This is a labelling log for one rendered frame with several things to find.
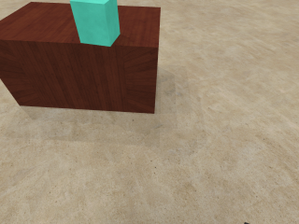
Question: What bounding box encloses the pedestal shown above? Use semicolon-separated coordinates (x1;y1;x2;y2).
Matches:
0;2;161;114

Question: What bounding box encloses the carton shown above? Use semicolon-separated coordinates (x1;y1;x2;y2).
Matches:
69;0;121;47

